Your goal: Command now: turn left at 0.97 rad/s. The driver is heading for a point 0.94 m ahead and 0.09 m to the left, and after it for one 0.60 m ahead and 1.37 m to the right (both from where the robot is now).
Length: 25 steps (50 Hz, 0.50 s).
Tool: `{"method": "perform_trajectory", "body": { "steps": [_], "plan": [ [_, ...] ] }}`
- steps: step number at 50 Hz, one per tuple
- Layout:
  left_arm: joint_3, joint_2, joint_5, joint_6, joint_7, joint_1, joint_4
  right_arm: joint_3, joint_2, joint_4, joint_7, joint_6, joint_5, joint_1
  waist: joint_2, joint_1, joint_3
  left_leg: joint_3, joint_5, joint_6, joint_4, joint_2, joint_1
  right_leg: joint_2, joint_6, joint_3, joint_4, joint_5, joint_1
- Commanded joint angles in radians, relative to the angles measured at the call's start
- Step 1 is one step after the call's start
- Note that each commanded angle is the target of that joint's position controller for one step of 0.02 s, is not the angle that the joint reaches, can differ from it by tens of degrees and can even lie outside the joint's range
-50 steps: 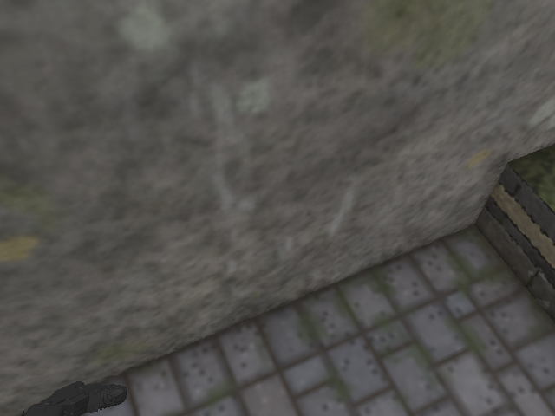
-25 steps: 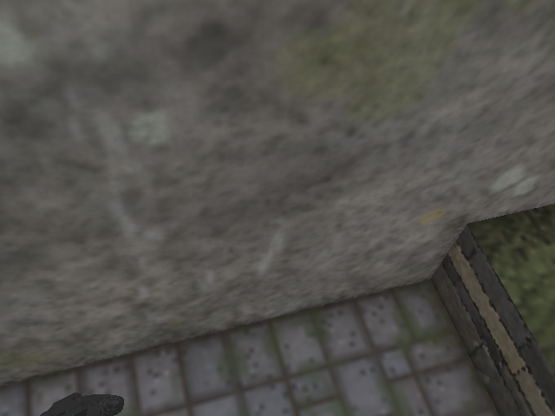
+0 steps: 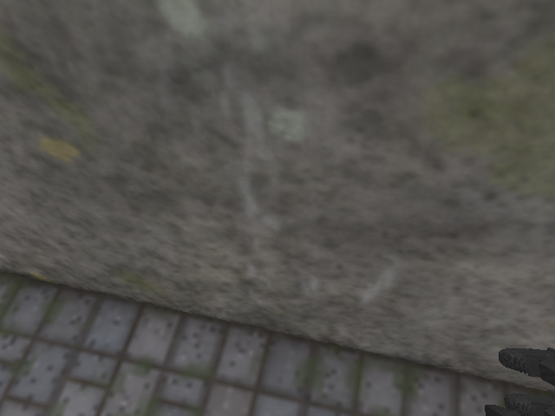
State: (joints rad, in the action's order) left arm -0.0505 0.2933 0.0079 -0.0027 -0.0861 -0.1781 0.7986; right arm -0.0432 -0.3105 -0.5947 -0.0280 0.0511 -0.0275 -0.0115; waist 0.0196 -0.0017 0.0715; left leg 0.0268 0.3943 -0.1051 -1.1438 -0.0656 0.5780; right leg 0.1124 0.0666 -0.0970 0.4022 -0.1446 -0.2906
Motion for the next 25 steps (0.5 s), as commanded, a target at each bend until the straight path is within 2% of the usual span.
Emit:
{"method": "perform_trajectory", "body": {
  "steps": [1, 2, 3, 4, 5, 6, 7, 8, 9, 10, 11, 12, 13, 14, 15, 16, 17, 18, 19, 20, 21, 22, 23, 25],
  "plan": [
    [-0.058, 0.215, 0.003, -0.005, 0.002, 0.028, -0.045, -0.011, -0.05, 0.058, 0.037, -0.028, -0.008, -0.018, -0.21, 0.001, -0.187, -0.052, -0.014, 0.039, 0.288, 0.003, -0.13, 0.207, -0.176, 0.118, -0.091, 0.119, 0.157],
    [-0.063, 0.229, 0.005, -0.002, 0.006, 0.02, -0.038, -0.02, -0.066, 0.037, 0.043, -0.029, -0.006, 0.006, -0.217, -0.001, -0.177, -0.083, -0.028, 0.064, 0.379, 0.024, -0.18, 0.213, -0.158, 0.105, -0.08, 0.1, 0.151],
    [-0.07, 0.238, 0.01, -0.002, 0.013, 0.017, -0.033, -0.024, -0.059, 0.0, 0.049, -0.025, -0.002, 0.081, -0.23, -0.034, -0.179, -0.099, -0.088, 0.103, 0.526, 0.033, -0.269, 0.208, -0.127, 0.077, -0.047, 0.084, 0.138],
    [-0.067, 0.209, 0.013, -0.004, 0.015, 0.003, -0.035, -0.043, -0.082, -0.061, 0.05, -0.023, -0.002, 0.162, -0.17, -0.053, -0.164, -0.127, -0.168, 0.145, 0.65, 0.081, -0.374, 0.171, -0.063, 0.018, 0.032, 0.048, 0.072],
    [-0.039, 0.029, -0.108, -0.035, 0.095, -0.024, -0.179, -0.139, -0.271, -0.235, 0.047, -0.061, 0.122, 0.619, 0.243, -0.065, -0.234, 0.071, -0.745, 0.236, 0.7, -0.034, -0.776, 0.131, -0.067, -0.063, 0.452, -0.42, -0.224],
    [-0.039, 0.094, -0.061, -0.024, 0.07, 0.006, -0.121, -0.101, -0.288, -0.075, 0.038, -0.053, 0.037, 0.218, 0.292, -0.021, -0.147, 0.44, -0.931, 0.396, 0.682, -0.248, -0.639, -0.044, 0.077, 0.038, 0.636, -0.565, -0.533],
    [-0.058, 0.166, -0.031, -0.024, 0.057, 0.068, -0.141, -0.111, -0.287, 0.016, 0.042, -0.063, 0.068, 0.134, 0.176, -0.06, -0.231, 0.457, -0.828, 0.503, 0.773, -0.284, -0.54, -0.066, 0.073, 0.15, 0.748, -0.497, -0.497],
    [-0.059, 0.182, -0.012, -0.021, 0.039, 0.105, -0.149, -0.111, -0.276, 0.017, 0.038, -0.07, 0.066, 0.083, 0.19, -0.051, -0.184, 0.441, -0.621, 0.469, 0.842, -0.233, -0.454, -0.067, 0.053, 0.207, 0.714, -0.421, -0.454],
    [-0.065, 0.184, -0.012, -0.013, 0.015, 0.089, -0.13, -0.101, -0.236, 0.01, 0.026, -0.067, 0.032, 0.03, 0.178, -0.022, -0.115, 0.403, -0.476, 0.391, 0.854, -0.179, -0.421, -0.064, 0.04, 0.228, 0.682, -0.321, -0.46],
    [-0.068, 0.185, 0.009, -0.006, -0.029, -0.05, -0.065, -0.076, -0.197, 0.004, 0.038, -0.03, 0.012, -0.015, 0.205, 0.04, -0.098, 0.213, -0.418, 0.43, 0.816, -0.03, -0.262, -0.106, 0.014, 0.142, 0.648, -0.268, -0.276],
    [-0.074, 0.212, 0.009, -0.001, -0.048, -0.159, -0.015, -0.06, -0.146, 0.038, 0.049, -0.02, 0.031, -0.083, 0.225, 0.085, -0.084, 0.172, -0.263, 0.401, 0.808, 0.029, -0.133, -0.117, -0.008, 0.126, 0.561, -0.195, -0.126],
    [-0.073, 0.206, 0.009, -0.003, -0.05, -0.226, 0.026, -0.05, -0.119, 0.084, 0.062, -0.015, 0.038, -0.15, 0.186, 0.107, -0.07, 0.149, -0.146, 0.354, 0.805, 0.077, -0.052, -0.11, -0.028, 0.112, 0.379, -0.139, 0.014],
    [-0.07, 0.197, 0.005, -0.008, -0.047, -0.268, 0.056, -0.047, -0.117, 0.101, 0.074, -0.019, 0.039, -0.141, 0.149, 0.101, -0.072, 0.176, -0.082, 0.305, 0.793, 0.089, -0.007, -0.123, -0.035, 0.086, 0.227, -0.095, 0.157],
    [-0.076, 0.198, -0.003, -0.014, -0.048, -0.328, 0.081, -0.042, -0.116, 0.102, 0.089, -0.026, 0.031, -0.097, 0.099, 0.115, -0.094, 0.19, -0.05, 0.253, 0.736, 0.11, 0.016, -0.133, -0.029, 0.075, 0.087, -0.031, 0.296],
    [-0.068, 0.165, -0.013, -0.027, -0.014, -0.492, 0.14, -0.037, -0.076, 0.126, 0.08, -0.054, 0.029, -0.131, 0.145, 0.19, -0.201, 0.185, 0.212, 0.151, 0.701, 0.134, 0.191, -0.132, -0.004, 0.007, 0.139, -0.132, 0.583],
    [-0.074, 0.187, 0.005, -0.039, -0.026, -0.499, 0.131, 0.008, 0.049, 0.105, 0.111, -0.052, 0.017, -0.022, -0.087, 0.148, -0.157, 0.215, 0.147, 0.175, 0.284, 0.207, 0.252, 0.13, -0.06, 0.34, 0.083, -0.021, 0.607],
    [-0.036, 0.187, -0.044, -0.045, -0.039, -0.479, 0.102, 0.011, 0.086, 0.107, 0.122, -0.068, 0.034, 0.087, -0.21, 0.063, -0.183, 0.307, 0.31, 0.138, 0.003, 0.184, 0.247, 0.41, -0.169, 0.652, 0.021, 0.294, 0.52],
    [-0.057, 0.253, -0.041, -0.061, -0.053, -0.365, 0.084, -0.008, 0.0, 0.098, 0.118, -0.048, 0.007, 0.147, -0.274, 0.001, -0.143, 0.28, 0.191, 0.124, -0.141, 0.135, 0.341, 0.542, -0.317, 0.902, -0.155, 0.085, 0.381],
    [-0.069, 0.284, -0.009, -0.075, -0.061, -0.246, 0.06, -0.029, -0.081, 0.088, 0.095, -0.033, 0.015, 0.099, -0.184, -0.01, -0.063, 0.275, 0.127, 0.132, -0.215, 0.097, 0.318, 0.481, -0.306, 0.81, -0.171, -0.076, 0.253],
    [-0.073, 0.281, 0.007, -0.065, -0.067, -0.183, 0.057, -0.036, -0.112, 0.101, 0.077, -0.019, 0.036, 0.073, -0.193, -0.019, -0.019, 0.265, 0.034, 0.134, -0.212, 0.059, 0.271, 0.392, -0.236, 0.635, -0.173, -0.241, 0.163],
    [-0.067, 0.268, 0.003, -0.048, -0.06, -0.128, 0.04, -0.033, -0.108, 0.103, 0.064, 0.0, 0.042, 0.068, -0.207, -0.036, -0.009, 0.241, -0.006, 0.125, -0.144, 0.045, 0.164, 0.3, -0.171, 0.506, -0.172, -0.257, 0.065],
    [-0.072, 0.279, 0.013, -0.042, -0.055, -0.107, 0.031, -0.026, -0.09, 0.11, 0.063, 0.007, 0.049, 0.074, -0.245, -0.051, 0.019, 0.2, -0.029, 0.108, -0.028, 0.052, 0.078, 0.24, -0.124, 0.397, -0.19, -0.214, -0.009],
    [-0.076, 0.287, 0.011, -0.039, -0.041, -0.113, 0.025, -0.014, -0.06, 0.094, 0.061, 0.009, 0.05, 0.082, -0.254, -0.038, 0.009, 0.125, -0.011, 0.096, 0.077, 0.074, -0.043, 0.189, -0.101, 0.296, -0.208, -0.126, -0.06],
    [-0.079, 0.292, 0.02, -0.033, -0.013, -0.085, -0.003, 0.003, -0.004, 0.039, 0.052, -0.002, 0.039, 0.158, -0.284, -0.05, -0.024, 0.005, 0.033, 0.079, 0.325, 0.12, -0.356, 0.102, -0.056, 0.142, -0.199, -0.062, -0.181]
  ]
}}
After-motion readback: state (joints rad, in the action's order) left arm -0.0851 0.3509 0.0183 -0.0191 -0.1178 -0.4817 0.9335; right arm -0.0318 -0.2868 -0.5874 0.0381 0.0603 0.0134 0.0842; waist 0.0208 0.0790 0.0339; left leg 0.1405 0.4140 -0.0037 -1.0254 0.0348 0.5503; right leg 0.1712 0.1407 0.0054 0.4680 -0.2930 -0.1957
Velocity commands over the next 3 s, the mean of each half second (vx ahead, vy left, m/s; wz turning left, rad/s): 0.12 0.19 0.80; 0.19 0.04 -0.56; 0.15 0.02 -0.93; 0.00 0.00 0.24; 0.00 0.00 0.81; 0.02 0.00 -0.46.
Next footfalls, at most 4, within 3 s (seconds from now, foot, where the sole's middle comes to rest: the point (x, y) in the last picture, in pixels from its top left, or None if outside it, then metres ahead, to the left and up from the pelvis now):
0.10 left None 0.00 0.14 -0.77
0.32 right None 0.10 -0.07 -0.77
0.58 left None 0.01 0.34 -0.78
1.10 right None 0.16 0.09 -0.78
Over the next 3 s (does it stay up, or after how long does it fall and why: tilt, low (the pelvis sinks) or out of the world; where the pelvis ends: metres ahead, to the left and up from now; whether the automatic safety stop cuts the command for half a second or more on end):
stays up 0.11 0.27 0.00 its command is cut before an obstacle after 0.8 s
